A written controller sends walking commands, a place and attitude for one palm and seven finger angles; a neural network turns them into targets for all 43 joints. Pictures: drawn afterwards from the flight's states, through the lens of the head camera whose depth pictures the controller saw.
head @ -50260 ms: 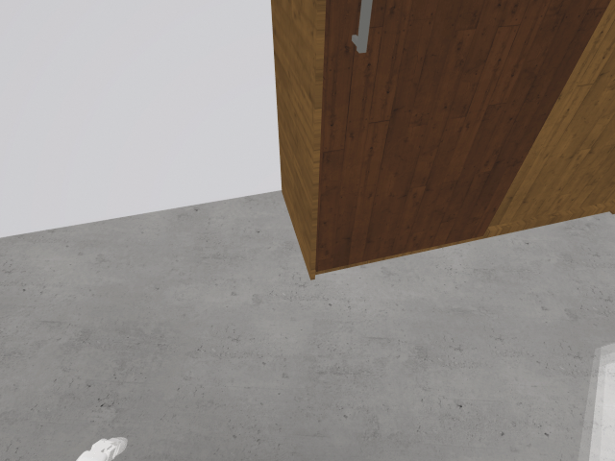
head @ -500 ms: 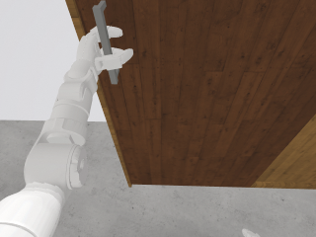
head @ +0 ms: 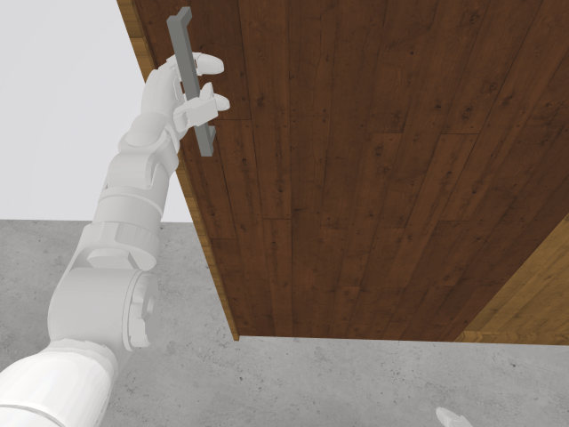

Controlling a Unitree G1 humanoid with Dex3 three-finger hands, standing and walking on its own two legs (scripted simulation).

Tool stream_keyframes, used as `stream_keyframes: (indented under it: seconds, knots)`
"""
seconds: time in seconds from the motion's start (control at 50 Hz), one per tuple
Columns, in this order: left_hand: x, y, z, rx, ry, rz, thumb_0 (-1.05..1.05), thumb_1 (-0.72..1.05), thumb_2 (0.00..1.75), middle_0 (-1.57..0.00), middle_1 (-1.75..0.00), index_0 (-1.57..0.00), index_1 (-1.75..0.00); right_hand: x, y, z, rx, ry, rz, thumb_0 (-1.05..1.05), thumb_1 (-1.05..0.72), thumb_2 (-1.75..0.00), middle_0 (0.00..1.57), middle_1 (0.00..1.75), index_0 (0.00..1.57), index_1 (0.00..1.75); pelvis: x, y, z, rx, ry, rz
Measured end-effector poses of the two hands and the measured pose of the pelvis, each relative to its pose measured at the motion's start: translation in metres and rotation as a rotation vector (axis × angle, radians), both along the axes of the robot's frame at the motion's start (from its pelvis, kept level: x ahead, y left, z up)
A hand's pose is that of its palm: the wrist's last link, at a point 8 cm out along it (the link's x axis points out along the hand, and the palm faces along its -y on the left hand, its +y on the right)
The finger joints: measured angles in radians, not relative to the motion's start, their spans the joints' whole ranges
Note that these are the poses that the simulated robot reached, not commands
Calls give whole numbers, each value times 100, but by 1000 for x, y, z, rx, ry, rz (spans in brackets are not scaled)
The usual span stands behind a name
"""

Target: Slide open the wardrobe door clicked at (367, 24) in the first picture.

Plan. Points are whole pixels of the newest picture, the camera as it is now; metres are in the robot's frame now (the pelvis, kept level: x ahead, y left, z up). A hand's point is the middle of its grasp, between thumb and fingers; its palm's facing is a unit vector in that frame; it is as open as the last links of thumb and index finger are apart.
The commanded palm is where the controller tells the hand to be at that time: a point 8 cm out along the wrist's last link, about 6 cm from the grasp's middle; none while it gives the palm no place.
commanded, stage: grip the handle and tug to test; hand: left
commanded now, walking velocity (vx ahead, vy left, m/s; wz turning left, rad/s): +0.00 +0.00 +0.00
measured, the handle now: (197, 88) +0.51 +0.13 +0.23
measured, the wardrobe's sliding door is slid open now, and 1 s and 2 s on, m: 0.00 0.00 0.05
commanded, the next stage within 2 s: tug the door sideways, standing still in 0.40 s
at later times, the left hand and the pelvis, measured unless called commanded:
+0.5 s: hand (207, 111) +0.45 +0.11 +0.23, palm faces -0.02 -1.00 -0.01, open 5.4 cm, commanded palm +0.42 +0.16 +0.23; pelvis +0.02 +0.00 +0.00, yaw -1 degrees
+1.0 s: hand (210, 111) +0.45 +0.11 +0.23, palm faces +0.05 -1.00 -0.06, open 5.6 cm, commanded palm +0.43 +0.11 +0.23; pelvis +0.01 +0.01 +0.00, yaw +3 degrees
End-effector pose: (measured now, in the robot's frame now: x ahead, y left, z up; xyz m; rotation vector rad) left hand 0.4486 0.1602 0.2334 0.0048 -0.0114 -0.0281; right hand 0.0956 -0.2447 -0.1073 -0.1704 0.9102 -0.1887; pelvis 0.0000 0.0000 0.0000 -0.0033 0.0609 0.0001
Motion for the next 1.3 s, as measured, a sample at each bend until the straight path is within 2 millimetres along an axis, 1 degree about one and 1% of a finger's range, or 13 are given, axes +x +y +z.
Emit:
stream_keyframes:
  seconds: [0.16, 0.3, 0.4, 0.52, 0.6, 0.72, 0.78, 0.84, 0.98, 1.12, 1.2, 1.3]
  knots:
    - [-1, 0, -1, -10, -10, 4, 2, 84, 85, -44, -140, -43, -140, 10, 2, 2, 10, -22, 2, 1, -90, -90, 20, 30, 20, 30, 3, 0, 0, 0, -1, -9]
    - [-5, 1, -2, -8, -31, 2, 2, 84, 83, -42, -140, -37, -140, 22, 4, 5, 23, -43, -4, 1, -90, -90, 20, 30, 20, 30, 11, 1, 1, -2, -8, -18]
    - [-9, 3, -2, -9, -36, -2, 1, 82, 82, -40, -140, -37, -140, 38, 5, 8, 27, -59, -1, 1, -90, -90, 20, 30, 20, 30, 17, 2, 1, -5, -10, -21]
    - [-16, 4, -1, 5, -32, 7, 1, 80, 80, -38, -140, -34, -140, 63, 11, 13, 36, -91, 25, 1, -91, -90, 20, 30, 20, 30, 24, 4, 1, -6, -14, -15]
    - [-16, 5, 0, 10, -10, 2, 1, 80, 81, -38, -140, -34, -140, 79, 16, 15, 27, -99, 57, 1, -91, -90, 20, 30, 20, 30, 26, 4, 1, -8, -17, 2]
    - [-16, 4, 2, 14, 20, 24, 2, 78, 83, -39, -140, -38, -140, 89, 24, 15, 16, -96, 109, 1, -91, -90, 20, 30, 20, 30, 22, 4, 0, -7, -13, 28]
    - [-17, 2, 3, 23, 24, 43, 2, 78, 84, -39, -139, -37, -140, 87, 29, 12, 26, -91, 122, 1, -91, -90, 20, 30, 20, 30, 19, 5, 0, -6, -13, 35]
    - [-17, 1, 3, 32, 24, 58, 2, 79, 84, -39, -139, -35, -140, 81, 34, 9, 38, -78, 129, 1, -91, -90, 20, 30, 20, 30, 16, 5, 0, -4, -15, 40]
    - [-19, -1, 3, 56, 21, 75, 1, 81, 83, -37, -138, -30, -140, 54, 38, -2, 57, -23, 134, 1, -90, -90, 20, 30, 20, 30, 9, 5, -1, -1, -18, 49]
    - [-20, -6, 3, 67, 17, 79, 1, 82, 83, -35, -139, -25, -140, 29, 34, -12, 58, 28, 138, 1, -90, -90, 20, 30, 20, 30, 4, 4, -2, 1, -17, 59]
    - [-20, -9, 3, 70, 14, 74, 1, 82, 83, -34, -139, -24, -140, 23, 30, -14, 52, 35, 141, 1, -90, -90, 20, 30, 20, 30, 2, 3, -2, 2, -15, 61]
    - [-20, -14, 3, 69, 11, 66, 1, 82, 83, -34, -139, -24, -140, 25, 26, -13, 45, 19, 147, 1, -91, -90, 20, 30, 20, 30, 1, 1, -3, 3, -12, 64]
